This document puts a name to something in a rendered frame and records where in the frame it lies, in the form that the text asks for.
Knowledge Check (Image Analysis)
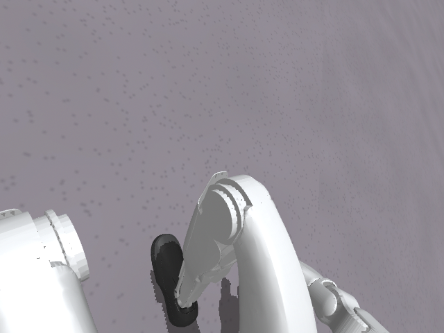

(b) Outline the right robot hand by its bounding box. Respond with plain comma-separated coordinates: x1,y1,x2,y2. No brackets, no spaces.
299,260,323,288

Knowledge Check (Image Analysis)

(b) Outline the right robot arm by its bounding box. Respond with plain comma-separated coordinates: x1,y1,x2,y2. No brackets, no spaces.
308,277,389,333

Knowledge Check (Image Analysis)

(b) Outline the right robot foot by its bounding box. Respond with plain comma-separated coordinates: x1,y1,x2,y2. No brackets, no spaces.
151,234,198,327

